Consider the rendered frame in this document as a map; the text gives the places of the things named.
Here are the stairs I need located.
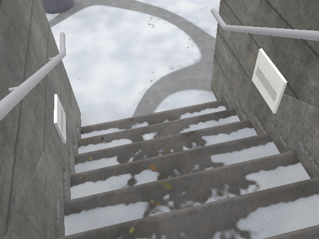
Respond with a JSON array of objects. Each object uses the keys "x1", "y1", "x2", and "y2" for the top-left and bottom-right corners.
[{"x1": 56, "y1": 100, "x2": 319, "y2": 239}]

